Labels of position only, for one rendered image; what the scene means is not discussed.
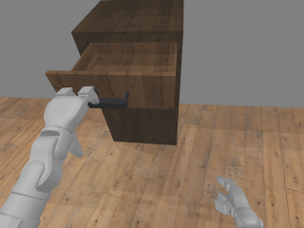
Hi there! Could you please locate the cabinet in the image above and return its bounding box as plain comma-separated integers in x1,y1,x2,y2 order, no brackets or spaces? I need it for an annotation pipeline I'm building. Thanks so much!
71,0,184,145

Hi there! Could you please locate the right robot hand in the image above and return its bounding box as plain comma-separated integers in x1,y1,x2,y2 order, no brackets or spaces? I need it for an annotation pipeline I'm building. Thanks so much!
215,176,251,218

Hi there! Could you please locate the robot left forearm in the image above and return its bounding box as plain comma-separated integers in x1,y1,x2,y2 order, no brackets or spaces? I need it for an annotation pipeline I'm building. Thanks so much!
0,126,73,228

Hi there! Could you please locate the left robot hand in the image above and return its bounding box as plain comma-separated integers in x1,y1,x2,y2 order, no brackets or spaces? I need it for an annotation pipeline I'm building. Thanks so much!
44,86,100,158

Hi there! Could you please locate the robot right forearm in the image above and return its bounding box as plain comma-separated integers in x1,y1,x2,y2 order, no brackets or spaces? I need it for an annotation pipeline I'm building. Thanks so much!
234,206,264,228

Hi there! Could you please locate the handle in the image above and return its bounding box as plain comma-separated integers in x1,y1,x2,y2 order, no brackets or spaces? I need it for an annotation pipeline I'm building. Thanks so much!
87,90,129,110

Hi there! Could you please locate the drawer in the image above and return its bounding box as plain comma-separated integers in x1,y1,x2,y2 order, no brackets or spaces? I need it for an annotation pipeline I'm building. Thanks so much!
45,42,178,110

